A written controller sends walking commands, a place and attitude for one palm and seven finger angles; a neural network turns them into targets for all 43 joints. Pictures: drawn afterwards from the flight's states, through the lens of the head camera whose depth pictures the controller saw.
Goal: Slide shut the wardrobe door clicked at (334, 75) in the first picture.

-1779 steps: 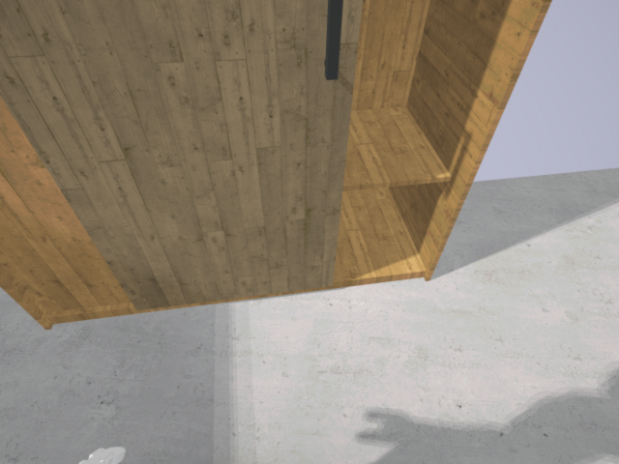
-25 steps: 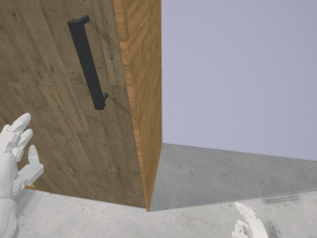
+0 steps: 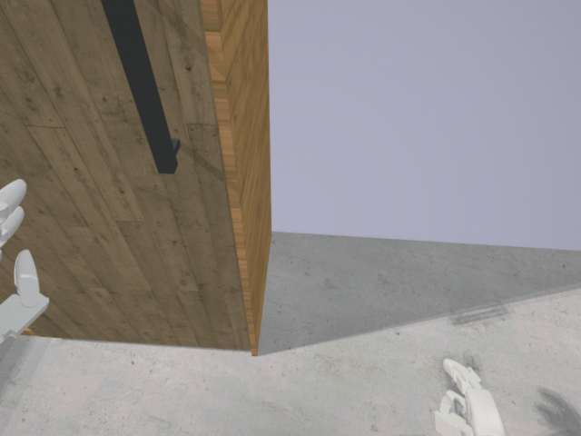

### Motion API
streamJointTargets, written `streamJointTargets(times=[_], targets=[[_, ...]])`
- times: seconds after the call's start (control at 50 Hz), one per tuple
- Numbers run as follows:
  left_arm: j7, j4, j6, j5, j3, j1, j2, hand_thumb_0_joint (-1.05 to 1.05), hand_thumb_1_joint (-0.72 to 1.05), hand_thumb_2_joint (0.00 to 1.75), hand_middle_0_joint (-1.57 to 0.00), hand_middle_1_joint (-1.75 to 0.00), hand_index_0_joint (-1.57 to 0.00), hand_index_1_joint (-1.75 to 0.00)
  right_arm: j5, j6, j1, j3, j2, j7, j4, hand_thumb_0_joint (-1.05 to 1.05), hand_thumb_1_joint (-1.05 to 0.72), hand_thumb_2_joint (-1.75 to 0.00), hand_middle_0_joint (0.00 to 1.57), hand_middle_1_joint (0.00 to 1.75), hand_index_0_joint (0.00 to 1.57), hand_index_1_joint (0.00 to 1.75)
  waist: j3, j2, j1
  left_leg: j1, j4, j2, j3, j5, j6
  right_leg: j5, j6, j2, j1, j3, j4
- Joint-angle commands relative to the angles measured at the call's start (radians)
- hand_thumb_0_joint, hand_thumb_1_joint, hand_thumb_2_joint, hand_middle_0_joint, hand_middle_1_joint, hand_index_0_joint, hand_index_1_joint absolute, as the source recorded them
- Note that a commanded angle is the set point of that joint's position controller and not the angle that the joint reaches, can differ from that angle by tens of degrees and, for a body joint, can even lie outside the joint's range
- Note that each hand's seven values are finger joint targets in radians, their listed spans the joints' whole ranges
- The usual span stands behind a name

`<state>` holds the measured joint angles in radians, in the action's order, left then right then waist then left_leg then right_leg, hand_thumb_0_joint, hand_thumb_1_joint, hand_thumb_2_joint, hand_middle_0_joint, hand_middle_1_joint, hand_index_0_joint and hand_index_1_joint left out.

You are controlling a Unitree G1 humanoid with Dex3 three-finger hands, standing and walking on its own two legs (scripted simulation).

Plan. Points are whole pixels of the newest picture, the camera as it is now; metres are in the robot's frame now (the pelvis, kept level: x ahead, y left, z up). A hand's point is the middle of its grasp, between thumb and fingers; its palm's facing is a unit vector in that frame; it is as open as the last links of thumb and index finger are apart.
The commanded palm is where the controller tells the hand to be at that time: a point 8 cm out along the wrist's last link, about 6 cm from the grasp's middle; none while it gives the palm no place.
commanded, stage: step back with the hand held close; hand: left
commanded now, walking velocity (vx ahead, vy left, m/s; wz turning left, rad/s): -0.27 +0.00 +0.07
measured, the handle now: (151, 86) +0.46 +0.22 +0.25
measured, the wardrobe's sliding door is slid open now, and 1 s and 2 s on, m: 0.00 0.00 0.00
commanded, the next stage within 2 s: stop stepping back and stand still in 0.84 s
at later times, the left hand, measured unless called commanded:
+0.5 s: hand out of the picture +0.10 +0.32 +0.17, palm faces +0.52 -0.73 -0.45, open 7.4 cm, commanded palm +0.04 +0.34 +0.18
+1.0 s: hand out of the picture +0.03 +0.36 +0.19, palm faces +0.45 -0.85 -0.29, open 7.4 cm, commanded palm -0.04 +0.39 +0.18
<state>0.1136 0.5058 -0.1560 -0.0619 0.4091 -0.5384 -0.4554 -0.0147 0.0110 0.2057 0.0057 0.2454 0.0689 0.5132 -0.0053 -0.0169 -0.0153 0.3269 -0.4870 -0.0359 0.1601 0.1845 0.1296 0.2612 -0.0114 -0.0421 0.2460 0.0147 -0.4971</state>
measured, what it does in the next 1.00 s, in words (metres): walks backwards: left foot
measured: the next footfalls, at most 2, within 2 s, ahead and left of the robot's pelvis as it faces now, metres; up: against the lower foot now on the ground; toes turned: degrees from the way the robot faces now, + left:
left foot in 0.80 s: -0.02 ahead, +0.13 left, +0.00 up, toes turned +5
right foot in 1.20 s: -0.31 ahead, +0.01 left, +0.00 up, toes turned -14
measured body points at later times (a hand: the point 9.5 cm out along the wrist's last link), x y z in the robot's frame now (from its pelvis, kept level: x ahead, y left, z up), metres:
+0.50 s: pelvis -0.07 +0.03 -0.01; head -0.06 +0.05 +0.44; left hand +0.07 +0.35 +0.19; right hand +0.14 -0.19 -0.07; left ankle +0.05 +0.04 -0.73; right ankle +0.00 -0.10 -0.73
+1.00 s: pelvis -0.18 +0.09 +0.01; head -0.17 +0.17 +0.45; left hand +0.00 +0.41 +0.20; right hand -0.02 -0.13 -0.05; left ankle -0.07 +0.13 -0.73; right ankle -0.20 -0.09 -0.61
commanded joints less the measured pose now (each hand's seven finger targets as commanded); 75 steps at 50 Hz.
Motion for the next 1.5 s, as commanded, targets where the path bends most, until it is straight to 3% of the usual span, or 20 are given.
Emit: streamJointTargets(times=[0.0,0.56,0.62,0.68,0.74,0.78,0.84,0.9,1.0,1.08,1.12,1.16,1.2,1.24,1.26,1.3,1.32,1.36,1.4,1.48], targets=[[0.028,0.182,-0.073,-0.002,0.138,0.032,-0.148,0.0,0.9,0.9,-0.2,-0.3,-0.2,-0.3,0.0,-0.066,-0.098,0.046,0.136,0.015,-0.154,0.0,-0.9,-0.9,0.2,0.3,0.2,0.3,0.129,-0.082,-0.013,0.045,0.19,0.233,-0.33,0.069,-0.044,-0.091,-0.005,0.062,-0.091,-0.118,-0.044],[0.015,0.207,-0.139,0.023,0.131,0.105,-0.138,0.0,0.9,0.9,-0.2,-0.3,-0.2,-0.3,0.013,-0.115,-0.089,0.075,0.126,-0.01,-0.114,0.0,-0.9,-0.9,0.2,0.3,0.2,0.3,0.13,-0.076,-0.018,0.174,0.33,0.274,-0.313,0.445,-0.166,0.124,-0.05,-0.017,-0.112,-0.092,-0.148],[0.02,0.218,-0.142,0.024,0.13,0.112,-0.154,0.0,0.9,0.9,-0.2,-0.3,-0.2,-0.3,0.006,-0.112,-0.081,0.078,0.111,-0.013,-0.108,0.0,-0.9,-0.9,0.2,0.3,0.2,0.3,0.113,0.058,-0.012,0.048,0.11,0.185,-0.218,0.406,-0.155,0.229,-0.098,0.077,0.108,-0.214,0.021],[0.034,0.278,-0.175,0.048,0.109,0.195,-0.162,0.0,0.9,0.9,-0.2,-0.3,-0.2,-0.3,0.005,-0.108,-0.038,0.084,0.083,-0.039,-0.069,0.0,-0.9,-0.9,0.2,0.3,0.2,0.3,0.069,0.282,0.019,-0.28,-0.607,0.074,-0.285,0.25,-0.152,0.342,-0.224,0.412,0.628,-0.56,0.319],[0.042,0.285,-0.165,0.044,0.136,0.249,-0.176,0.0,0.9,0.9,-0.2,-0.3,-0.2,-0.3,0.011,-0.097,-0.031,0.048,0.071,-0.03,-0.06,0.0,-0.9,-0.9,0.2,0.3,0.2,0.3,0.047,0.101,0.053,-0.181,-0.14,0.1,-0.291,0.228,-0.125,0.02,-0.059,0.249,0.454,-0.258,-0.012],[0.046,0.309,-0.164,0.041,0.114,0.369,-0.13,0.0,0.9,0.9,-0.2,-0.3,-0.2,-0.3,0.024,-0.127,-0.105,0.064,0.151,-0.002,-0.051,0.0,-0.9,-0.9,0.2,0.3,0.2,0.3,-0.017,-0.565,0.049,0.22,0.355,0.407,-0.634,0.259,-0.005,0.309,0.031,-0.065,0.289,-0.042,-0.699],[0.039,0.241,-0.154,0.028,0.122,0.272,-0.15,0.0,0.9,0.9,-0.2,-0.3,-0.2,-0.3,0.025,-0.179,-0.055,0.076,0.104,-0.005,-0.023,0.0,-0.9,-0.9,0.2,0.3,0.2,0.3,0.048,-0.172,0.023,0.173,0.27,0.399,-0.536,0.245,-0.025,0.258,0.021,-0.044,0.256,-0.145,-0.849],[0.031,0.337,-0.14,0.012,0.134,0.166,-0.149,0.0,0.9,0.9,-0.2,-0.3,-0.2,-0.3,0.011,-0.181,-0.083,0.083,0.103,-0.025,-0.05,0.0,-0.9,-0.9,0.2,0.3,0.2,0.3,0.133,-0.055,0.003,-0.037,0.256,0.343,-0.469,0.185,-0.044,0.208,0.039,-0.039,0.324,-0.084,-0.828],[0.035,0.43,-0.079,0.003,0.116,0.056,-0.15,0.0,0.9,0.9,-0.2,-0.3,-0.2,-0.3,0.01,-0.17,-0.086,0.061,0.065,-0.038,-0.04,0.0,-0.9,-0.9,0.2,0.3,0.2,0.3,0.179,-0.314,-0.018,-0.178,0.49,0.198,-0.329,0.503,-0.319,0.236,0.027,-0.115,0.199,0.093,-0.548],[0.048,0.329,-0.04,-0.001,0.113,-0.008,-0.165,0.0,0.9,0.9,-0.2,-0.3,-0.2,-0.3,0.031,-0.179,-0.03,0.078,0.045,-0.027,-0.018,0.0,-0.9,-0.9,0.2,0.3,0.2,0.3,0.168,-0.415,-0.042,-0.076,0.45,0.021,-0.054,0.177,-0.499,0.443,-0.045,-0.184,-0.228,0.268,0.01],[0.045,0.289,-0.036,0.0,0.12,-0.054,-0.183,0.0,0.9,0.9,-0.2,-0.3,-0.2,-0.3,-0.017,-0.161,0.05,0.076,0.051,-0.04,0.013,0.0,-0.9,-0.9,0.2,0.3,0.2,0.3,0.22,0.197,-0.019,-0.214,-0.42,-0.021,-0.115,0.209,-0.289,0.052,-0.184,0.156,0.0,0.007,0.188],[0.027,0.334,-0.038,-0.013,0.165,0.054,-0.22,0.0,0.9,0.9,-0.2,-0.3,-0.2,-0.3,-0.015,-0.143,-0.022,0.069,0.047,-0.038,0.017,0.0,-0.9,-0.9,0.2,0.3,0.2,0.3,0.138,0.23,0.05,0.105,-0.934,0.01,-0.308,0.332,0.057,-0.187,-0.218,0.301,0.064,0.019,0.171],[0.048,0.362,-0.077,-0.026,0.254,0.317,-0.305,0.0,0.9,0.9,-0.2,-0.3,-0.2,-0.3,0.018,-0.165,-0.085,-0.002,0.037,-0.044,-0.02,0.0,-0.9,-0.9,0.2,0.3,0.2,0.3,0.058,0.115,0.076,0.278,-0.698,0.141,-0.317,0.321,-0.111,-0.32,-0.164,0.42,-0.078,-0.089,0.096],[0.042,0.095,-0.048,0.004,0.078,0.316,-0.108,0.0,0.9,0.9,-0.2,-0.3,-0.2,-0.3,0.007,-0.145,-0.081,0.063,0.107,-0.031,0.006,0.0,-0.9,-0.9,0.2,0.3,0.2,0.3,-0.055,0.308,0.043,0.12,-0.326,0.156,-0.222,0.089,-0.118,-0.203,-0.142,0.333,0.042,-0.081,0.015],[0.052,0.108,-0.034,0.014,0.087,0.302,-0.128,0.0,0.9,0.9,-0.2,-0.3,-0.2,-0.3,-0.013,-0.142,-0.1,0.072,0.124,-0.018,0.008,0.0,-0.9,-0.9,0.2,0.3,0.2,0.3,-0.093,0.183,0.05,-0.069,-0.181,0.114,-0.218,0.039,-0.102,-0.114,-0.113,0.27,0.171,-0.094,-0.08],[0.047,0.204,-0.05,0.003,0.13,0.255,-0.171,0.0,0.9,0.9,-0.2,-0.3,-0.2,-0.3,0.005,-0.145,-0.116,0.063,0.143,0.007,-0.038,0.0,-0.9,-0.9,0.2,0.3,0.2,0.3,-0.08,-0.471,0.027,-0.129,0.195,0.263,-0.554,0.081,-0.063,0.311,-0.001,0.029,0.284,0.092,-0.453],[0.038,0.262,-0.082,0.006,0.114,0.292,-0.18,0.0,0.9,0.9,-0.2,-0.3,-0.2,-0.3,0.021,-0.16,-0.108,0.032,0.094,-0.007,-0.039,0.0,-0.9,-0.9,0.2,0.3,0.2,0.3,-0.115,-0.518,0.041,0.006,0.319,0.32,-0.772,0.205,-0.03,0.373,-0.008,-0.008,0.252,-0.014,-0.558],[0.024,0.317,-0.101,0.012,0.14,0.29,-0.214,0.0,0.9,0.9,-0.2,-0.3,-0.2,-0.3,0.047,-0.181,-0.101,0.021,0.069,-0.021,-0.021,0.0,-0.9,-0.9,0.2,0.3,0.2,0.3,-0.079,-0.301,0.041,0.058,0.371,0.314,-0.808,0.259,-0.068,0.269,-0.004,0.024,0.216,-0.068,-0.591],[0.026,0.381,-0.107,0.005,0.167,0.154,-0.219,0.0,0.9,0.9,-0.2,-0.3,-0.2,-0.3,0.038,-0.185,-0.107,0.027,0.066,-0.036,-0.032,0.0,-0.9,-0.9,0.2,0.3,0.2,0.3,0.032,-0.138,0.008,0.095,0.378,0.28,-0.6,0.458,-0.064,0.19,-0.007,0.017,0.051,-0.021,-0.469],[0.038,0.353,-0.093,0.02,0.169,-0.088,-0.167,0.0,0.9,0.9,-0.2,-0.3,-0.2,-0.3,0.041,-0.15,-0.097,0.038,0.079,-0.039,-0.058,0.0,-0.9,-0.9,0.2,0.3,0.2,0.3,0.105,-0.34,0.0,0.324,0.314,0.192,-0.313,0.588,-0.078,0.271,-0.037,-0.066,-0.325,0.139,-0.18]])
